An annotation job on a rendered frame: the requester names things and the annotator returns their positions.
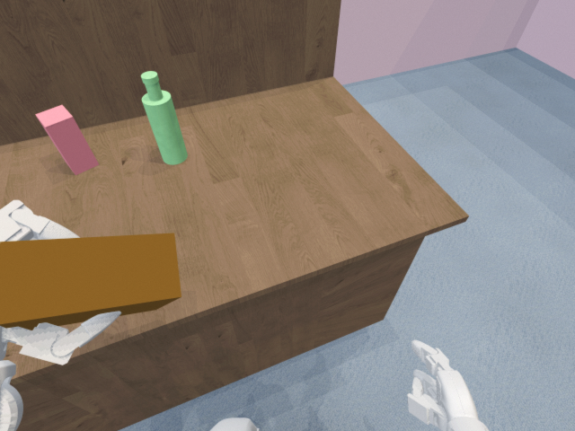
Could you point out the sponge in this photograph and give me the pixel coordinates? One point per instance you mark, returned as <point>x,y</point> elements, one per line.
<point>66,281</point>

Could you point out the robot right hand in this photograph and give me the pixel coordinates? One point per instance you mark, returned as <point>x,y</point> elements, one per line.
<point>446,398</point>

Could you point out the robot left forearm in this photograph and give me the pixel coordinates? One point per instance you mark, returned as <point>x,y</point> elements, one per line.
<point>11,406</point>

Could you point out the table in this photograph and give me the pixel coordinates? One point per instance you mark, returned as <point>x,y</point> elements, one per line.
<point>296,215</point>

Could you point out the robot left hand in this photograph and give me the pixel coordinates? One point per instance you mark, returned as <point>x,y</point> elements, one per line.
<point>46,341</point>

